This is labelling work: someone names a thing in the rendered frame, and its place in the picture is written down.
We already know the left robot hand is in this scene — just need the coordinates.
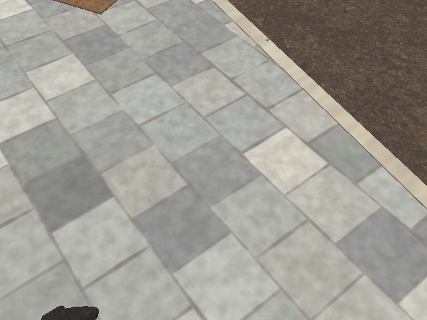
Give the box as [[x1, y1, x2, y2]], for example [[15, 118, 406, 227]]
[[41, 306, 99, 320]]

